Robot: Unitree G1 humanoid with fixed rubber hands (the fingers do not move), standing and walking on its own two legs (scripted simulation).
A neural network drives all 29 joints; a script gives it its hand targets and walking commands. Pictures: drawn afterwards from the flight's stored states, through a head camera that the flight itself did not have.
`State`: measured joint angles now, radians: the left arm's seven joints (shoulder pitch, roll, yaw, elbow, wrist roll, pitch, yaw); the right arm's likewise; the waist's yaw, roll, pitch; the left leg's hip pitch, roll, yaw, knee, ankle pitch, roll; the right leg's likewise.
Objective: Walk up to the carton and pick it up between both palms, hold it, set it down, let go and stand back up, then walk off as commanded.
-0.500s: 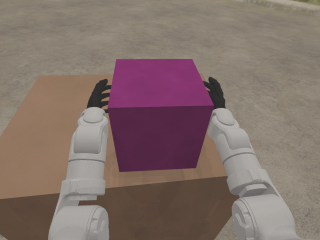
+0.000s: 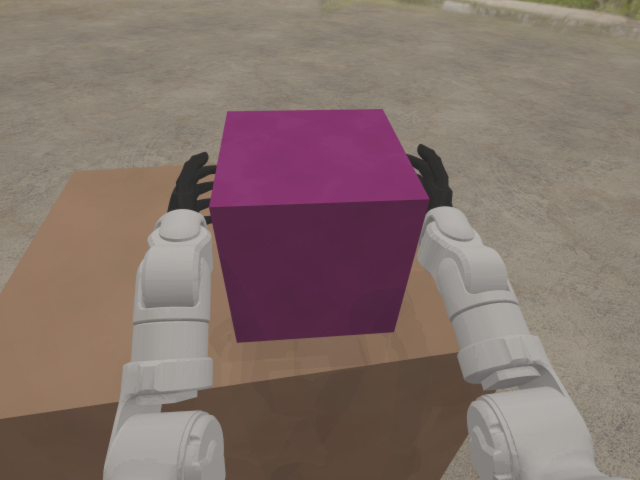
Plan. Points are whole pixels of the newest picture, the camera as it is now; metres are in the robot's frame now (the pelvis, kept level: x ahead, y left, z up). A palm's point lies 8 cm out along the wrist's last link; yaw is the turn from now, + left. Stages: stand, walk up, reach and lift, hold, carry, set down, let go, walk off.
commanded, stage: hold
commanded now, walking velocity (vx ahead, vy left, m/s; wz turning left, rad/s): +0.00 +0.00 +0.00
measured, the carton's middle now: (311, 223) +0.39 -0.02 +0.18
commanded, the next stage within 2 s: none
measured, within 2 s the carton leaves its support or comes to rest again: neither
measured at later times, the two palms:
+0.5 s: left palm (173, 212) +0.36 +0.14 +0.23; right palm (433, 198) +0.36 -0.15 +0.23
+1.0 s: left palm (174, 204) +0.36 +0.14 +0.24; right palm (433, 191) +0.37 -0.16 +0.24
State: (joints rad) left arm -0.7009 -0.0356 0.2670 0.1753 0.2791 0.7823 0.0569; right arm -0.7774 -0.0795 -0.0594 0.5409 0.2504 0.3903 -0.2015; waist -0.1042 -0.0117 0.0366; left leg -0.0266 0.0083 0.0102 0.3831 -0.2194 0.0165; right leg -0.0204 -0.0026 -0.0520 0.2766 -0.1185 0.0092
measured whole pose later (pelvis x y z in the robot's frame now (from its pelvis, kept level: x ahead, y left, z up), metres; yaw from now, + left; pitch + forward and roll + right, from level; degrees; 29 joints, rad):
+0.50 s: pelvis -0.02 -0.01 +0.00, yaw +0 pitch -9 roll -1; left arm -0.79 -0.02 0.31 0.26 0.30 0.82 0.04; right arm -0.86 -0.08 -0.08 0.63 0.24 0.43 -0.20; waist -0.08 -0.03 0.01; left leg -0.04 0.01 0.00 0.39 -0.20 0.01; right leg -0.04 0.00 -0.06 0.30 -0.11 0.00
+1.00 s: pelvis -0.01 -0.01 +0.00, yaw +2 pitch -7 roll -1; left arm -0.82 0.01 0.31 0.30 0.29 0.82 0.02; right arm -0.89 -0.09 -0.06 0.64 0.26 0.45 -0.23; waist -0.09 -0.02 -0.01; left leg -0.06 0.01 -0.03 0.38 -0.19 0.00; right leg -0.05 0.01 -0.07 0.29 -0.11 -0.01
